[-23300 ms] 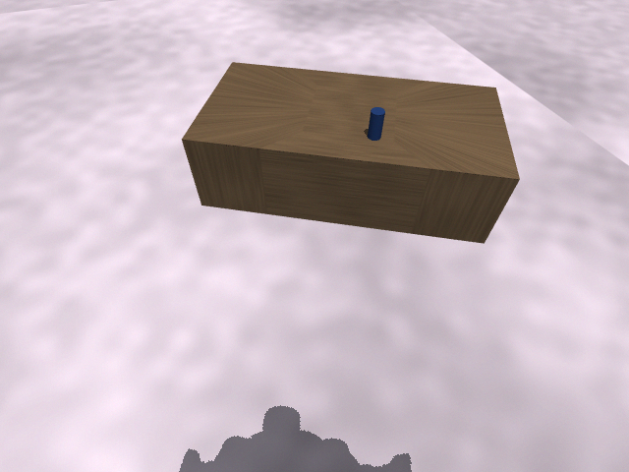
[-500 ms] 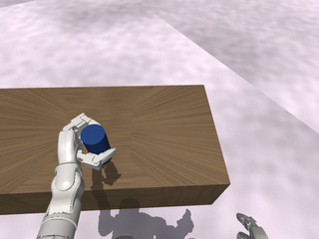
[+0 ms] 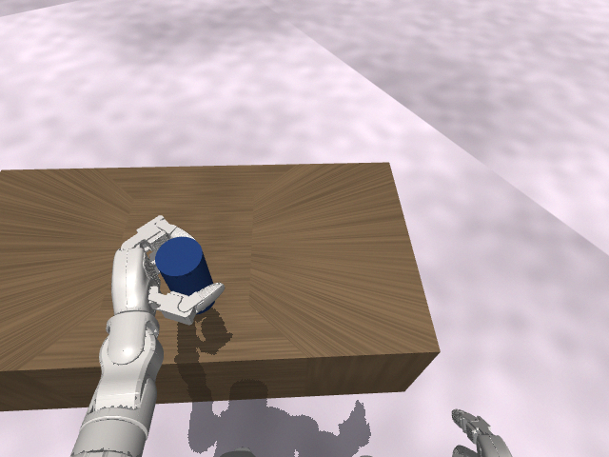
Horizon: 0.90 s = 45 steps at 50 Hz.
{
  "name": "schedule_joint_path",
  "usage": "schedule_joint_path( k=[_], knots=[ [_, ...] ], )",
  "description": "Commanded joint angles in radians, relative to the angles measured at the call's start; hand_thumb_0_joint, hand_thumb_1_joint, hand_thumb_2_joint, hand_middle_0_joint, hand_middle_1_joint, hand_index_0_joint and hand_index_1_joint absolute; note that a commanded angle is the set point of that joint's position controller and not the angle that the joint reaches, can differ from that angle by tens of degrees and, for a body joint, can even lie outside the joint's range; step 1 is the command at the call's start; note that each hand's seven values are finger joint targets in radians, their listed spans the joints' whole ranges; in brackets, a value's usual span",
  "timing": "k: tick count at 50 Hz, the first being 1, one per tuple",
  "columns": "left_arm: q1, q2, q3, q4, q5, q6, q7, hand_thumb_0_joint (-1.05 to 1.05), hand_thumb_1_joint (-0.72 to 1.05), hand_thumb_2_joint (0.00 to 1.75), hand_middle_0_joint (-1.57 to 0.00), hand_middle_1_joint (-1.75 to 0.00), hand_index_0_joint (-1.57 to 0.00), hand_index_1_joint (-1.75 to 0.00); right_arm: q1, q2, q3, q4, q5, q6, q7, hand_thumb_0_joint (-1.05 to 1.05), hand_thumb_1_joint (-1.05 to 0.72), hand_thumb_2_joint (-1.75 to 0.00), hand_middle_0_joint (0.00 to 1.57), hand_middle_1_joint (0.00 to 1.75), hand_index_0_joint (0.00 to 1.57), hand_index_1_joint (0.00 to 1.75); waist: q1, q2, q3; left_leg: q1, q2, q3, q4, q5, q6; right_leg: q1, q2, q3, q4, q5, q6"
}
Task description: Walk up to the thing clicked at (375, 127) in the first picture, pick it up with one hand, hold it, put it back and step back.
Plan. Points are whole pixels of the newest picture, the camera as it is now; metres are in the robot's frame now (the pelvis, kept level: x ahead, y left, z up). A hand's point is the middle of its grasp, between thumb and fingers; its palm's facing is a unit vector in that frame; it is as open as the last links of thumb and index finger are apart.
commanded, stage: hold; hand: left
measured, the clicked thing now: (189, 278) +0.33 +0.15 +0.05
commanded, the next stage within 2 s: crouch in 0.42 s
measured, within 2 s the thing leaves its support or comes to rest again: neither
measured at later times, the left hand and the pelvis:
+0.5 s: hand (184, 268) +0.34 +0.16 +0.05, palm faces +0.17 -0.99 -0.04, open 9.0 cm; pelvis +0.00 +0.00 +0.00, yaw +0 degrees
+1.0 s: hand (186, 270) +0.40 +0.20 -0.06, palm faces +0.23 -0.97 -0.02, open 8.9 cm; pelvis -0.02 +0.00 -0.07, yaw -1 degrees
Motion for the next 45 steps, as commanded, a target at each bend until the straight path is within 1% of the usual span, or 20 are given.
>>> schedule_joint_path(
  k=[1,4,6,9,12,15,17,18,23,25,26,28,29,32,36,39,40,42,43,45],
  knots=[
    [-0.320,0.137,0.076,-0.284,-0.018,-0.096,0.011,0.00,0.24,1.34,-1.33,-1.52,-1.35,-1.51,-0.037,-0.125,-0.040,-0.129,-0.001,-0.036,-0.010,0.00,-0.92,-0.91,0.20,0.30,0.20,0.30,0.009,-0.022,-0.286,0.156,-0.031,0.007,-0.098,0.233,0.026,0.101,0.016,-0.012,-0.108,0.299,-0.007],
    [-0.257,0.085,0.032,-0.231,-0.019,-0.085,0.003,0.00,0.20,1.34,-1.34,-1.53,-1.36,-1.52,-0.040,-0.130,-0.042,-0.131,-0.002,-0.037,-0.008,0.00,-0.92,-0.91,0.20,0.30,0.20,0.30,-0.003,-0.017,-0.258,0.161,-0.031,0.007,-0.100,0.228,0.025,0.076,0.019,-0.014,-0.107,0.289,-0.009],
    [-0.260,0.133,0.069,-0.223,-0.010,-0.087,0.002,0.00,0.21,1.32,-1.33,-1.51,-1.36,-1.51,-0.042,-0.138,-0.050,-0.127,0.001,-0.038,-0.009,0.00,-0.92,-0.91,0.20,0.30,0.20,0.30,0.004,-0.018,-0.260,0.160,-0.030,0.006,-0.099,0.232,0.026,0.066,0.019,-0.013,-0.107,0.290,-0.010],
    [-0.276,0.123,0.046,-0.271,-0.012,-0.093,-0.008,0.00,0.21,1.32,-1.33,-1.51,-1.35,-1.51,-0.038,-0.130,-0.044,-0.132,-0.002,-0.037,-0.008,0.00,-0.92,-0.91,0.20,0.30,0.20,0.30,0.001,-0.012,-0.279,0.158,-0.034,0.009,-0.089,0.251,0.027,0.088,0.014,-0.009,-0.104,0.318,-0.005],
    [-0.318,0.142,0.073,-0.277,-0.017,-0.100,-0.003,0.00,0.20,1.32,-1.32,-1.50,-1.34,-1.50,-0.030,-0.128,-0.043,-0.124,-0.002,-0.038,-0.011,0.00,-0.93,-0.91,0.20,0.30,0.20,0.30,-0.001,-0.015,-0.297,0.168,-0.034,0.011,-0.082,0.253,0.030,0.088,0.012,-0.004,-0.105,0.327,-0.003],
    [-0.298,0.099,0.044,-0.248,-0.022,-0.096,-0.001,0.00,0.18,1.31,-1.31,-1.50,-1.33,-1.50,-0.038,-0.130,-0.042,-0.130,-0.005,-0.040,-0.011,0.00,-0.93,-0.91,0.20,0.30,0.20,0.30,-0.010,-0.017,-0.299,0.173,-0.031,0.007,-0.088,0.239,0.030,0.077,0.016,-0.008,-0.104,0.309,-0.005],
    [-0.319,0.136,0.061,-0.295,-0.016,-0.095,0.003,0.00,0.21,1.30,-1.31,-1.48,-1.33,-1.48,-0.032,-0.135,-0.043,-0.129,-0.002,-0.037,-0.014,0.00,-0.92,-0.91,0.20,0.30,0.20,0.30,0.002,-0.001,-0.307,0.181,-0.033,0.009,-0.090,0.257,0.028,0.092,0.014,-0.007,-0.108,0.323,-0.006],
    [-0.288,0.115,0.037,-0.256,-0.009,-0.092,-0.002,0.00,0.18,1.30,-1.30,-1.48,-1.32,-1.48,-0.037,-0.133,-0.043,-0.127,-0.003,-0.038,-0.011,0.00,-0.92,-0.91,0.20,0.30,0.20,0.30,-0.003,-0.001,-0.285,0.182,-0.033,0.008,-0.093,0.250,0.026,0.082,0.015,-0.010,-0.107,0.311,-0.007],
    [-0.310,0.138,0.073,-0.241,-0.016,-0.090,-0.005,0.00,0.20,1.31,-1.32,-1.51,-1.34,-1.51,-0.041,-0.131,-0.043,-0.122,-0.001,-0.038,-0.012,0.00,-0.92,-0.91,0.20,0.30,0.20,0.30,0.000,-0.015,-0.265,0.162,-0.034,0.010,-0.090,0.247,0.030,0.081,0.011,-0.007,-0.110,0.319,-0.004],
    [-0.337,0.135,0.064,-0.273,-0.018,-0.092,-0.003,0.00,0.21,1.31,-1.32,-1.50,-1.34,-1.50,-0.040,-0.127,-0.040,-0.122,-0.003,-0.035,-0.014,0.00,-0.92,-0.91,0.20,0.30,0.20,0.30,-0.004,-0.010,-0.271,0.169,-0.035,0.012,-0.093,0.233,0.030,0.083,0.009,-0.004,-0.119,0.308,-0.002],
    [-0.318,0.130,0.069,-0.246,-0.016,-0.088,0.001,0.00,0.22,1.38,-1.30,-1.49,-1.32,-1.50,-0.040,-0.128,-0.040,-0.120,-0.003,-0.036,-0.014,0.00,-0.90,-0.91,0.20,0.30,0.20,0.30,0.000,-0.023,-0.257,0.157,-0.034,0.011,-0.096,0.222,0.028,0.077,0.012,-0.007,-0.118,0.294,-0.004],
    [-0.285,0.109,0.067,-0.193,-0.021,-0.086,-0.001,0.00,0.15,1.26,-1.31,-1.43,-1.33,-1.43,-0.040,-0.129,-0.042,-0.119,-0.002,-0.037,-0.012,0.00,-0.90,-0.90,0.20,0.30,0.20,0.30,-0.006,-0.035,-0.245,0.150,-0.032,0.009,-0.091,0.227,0.032,0.064,0.012,-0.007,-0.113,0.300,-0.004],
    [-0.255,0.068,0.042,-0.130,-0.025,-0.084,-0.007,0.00,0.19,1.28,-1.33,-1.45,-1.35,-1.45,-0.040,-0.129,-0.041,-0.117,-0.004,-0.039,-0.009,0.00,-0.89,-0.90,0.20,0.30,0.20,0.30,-0.015,-0.057,-0.226,0.132,-0.028,0.003,-0.086,0.231,0.033,0.050,0.017,-0.014,-0.102,0.300,-0.005],
    [-0.341,0.133,0.097,-0.150,-0.027,-0.113,-0.015,0.00,0.18,1.30,-1.36,-1.48,-1.38,-1.48,-0.041,-0.135,-0.050,-0.113,-0.003,-0.043,-0.007,0.00,-0.90,-0.90,0.20,0.30,0.20,0.30,-0.010,-0.042,-0.220,0.086,-0.033,0.005,-0.069,0.191,0.034,0.019,0.010,-0.009,-0.093,0.269,-0.005],
    [-0.409,0.136,0.116,-0.039,-0.009,-0.165,-0.012,0.00,0.17,1.29,-1.34,-1.46,-1.36,-1.46,-0.026,-0.138,-0.061,-0.090,-0.016,-0.047,0.006,0.00,-0.90,-0.90,0.20,0.30,0.20,0.30,-0.029,-0.035,-0.229,0.033,-0.027,-0.004,-0.022,0.152,0.035,-0.073,0.013,-0.006,-0.035,0.224,-0.013],
    [-0.517,0.170,0.152,-0.003,-0.011,-0.223,-0.017,0.00,0.17,1.28,-1.31,-1.43,-1.32,-1.44,0.003,-0.145,-0.067,-0.068,-0.027,-0.052,0.012,0.00,-0.90,-0.90,0.20,0.30,0.20,0.30,-0.044,-0.026,-0.310,-0.018,-0.026,-0.012,0.065,0.173,0.037,-0.143,0.010,-0.003,0.042,0.240,-0.016],
    [-0.512,0.172,0.152,0.107,-0.004,-0.233,-0.025,0.00,0.15,1.29,-1.31,-1.44,-1.32,-1.44,0.013,-0.152,-0.069,-0.060,-0.032,-0.052,0.015,0.00,-0.90,-0.91,0.20,0.30,0.20,0.30,-0.060,-0.047,-0.316,-0.050,-0.024,-0.015,0.102,0.179,0.043,-0.183,0.013,-0.003,0.070,0.245,-0.015],
    [-0.628,0.247,0.190,0.113,0.005,-0.283,-0.034,0.00,0.13,1.29,-1.32,-1.44,-1.33,-1.45,0.031,-0.151,-0.068,-0.044,-0.041,-0.057,0.020,0.00,-0.91,-0.91,0.20,0.30,0.20,0.30,-0.068,-0.007,-0.380,-0.118,-0.027,-0.017,0.186,0.157,0.044,-0.270,0.011,0.010,0.137,0.222,-0.016],
    [-0.616,0.219,0.176,0.208,0.004,-0.296,-0.044,0.00,0.12,1.29,-1.33,-1.45,-1.34,-1.46,0.039,-0.155,-0.066,-0.046,-0.046,-0.058,0.024,0.00,-0.91,-0.91,0.20,0.30,0.20,0.30,-0.080,-0.024,-0.394,-0.150,-0.024,-0.026,0.221,0.147,0.045,-0.320,0.017,-0.001,0.178,0.204,-0.019],
    [-0.712,0.281,0.212,0.208,0.003,-0.337,-0.046,0.00,0.11,1.30,-1.35,-1.48,-1.36,-1.48,0.051,-0.162,-0.063,-0.053,-0.053,-0.057,0.031,0.00,-0.91,-0.91,0.20,0.30,0.20,0.30,-0.072,0.045,-0.475,-0.183,-0.026,-0.034,0.280,0.118,0.038,-0.398,0.018,-0.003,0.244,0.155,-0.027]
  ],
)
